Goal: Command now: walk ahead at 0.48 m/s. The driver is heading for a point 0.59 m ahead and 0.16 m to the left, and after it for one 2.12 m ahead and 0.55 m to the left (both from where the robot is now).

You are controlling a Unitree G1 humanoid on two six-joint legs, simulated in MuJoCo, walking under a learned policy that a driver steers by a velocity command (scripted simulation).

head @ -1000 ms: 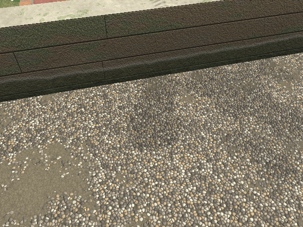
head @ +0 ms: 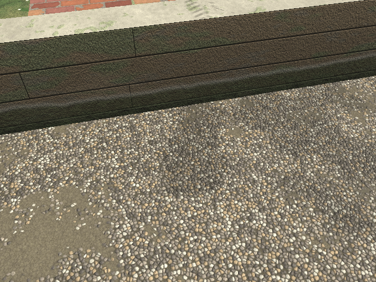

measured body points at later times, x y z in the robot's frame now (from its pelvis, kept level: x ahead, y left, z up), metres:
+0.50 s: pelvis +0.00 +0.00 +0.00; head -0.01 +0.00 +0.45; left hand +0.17 +0.20 -0.09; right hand +0.16 -0.20 -0.10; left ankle -0.02 +0.12 -0.72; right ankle -0.07 -0.10 -0.72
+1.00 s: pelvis +0.00 +0.00 +0.00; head -0.01 +0.00 +0.45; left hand +0.17 +0.20 -0.09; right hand +0.16 -0.20 -0.10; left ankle -0.02 +0.12 -0.72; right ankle -0.07 -0.10 -0.72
